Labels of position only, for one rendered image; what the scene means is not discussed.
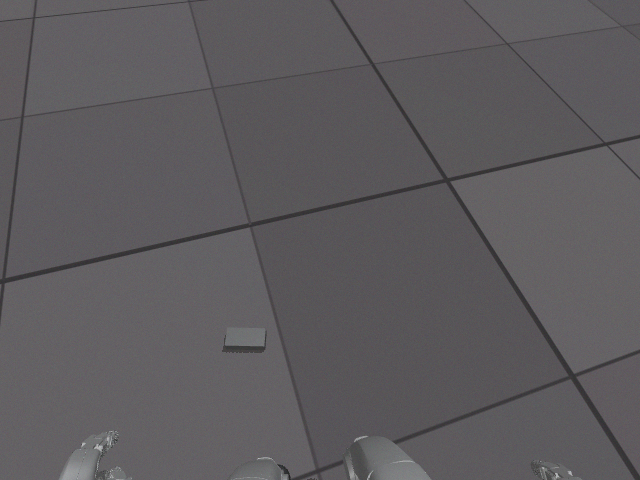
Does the left robot hand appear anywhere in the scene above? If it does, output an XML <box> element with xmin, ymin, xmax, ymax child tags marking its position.
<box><xmin>58</xmin><ymin>431</ymin><xmax>132</xmax><ymax>480</ymax></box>

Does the right robot hand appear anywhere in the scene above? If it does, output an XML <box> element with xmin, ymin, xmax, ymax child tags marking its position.
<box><xmin>531</xmin><ymin>460</ymin><xmax>582</xmax><ymax>480</ymax></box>

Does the small box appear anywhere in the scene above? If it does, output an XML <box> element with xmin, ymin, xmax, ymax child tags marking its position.
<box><xmin>225</xmin><ymin>327</ymin><xmax>267</xmax><ymax>350</ymax></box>

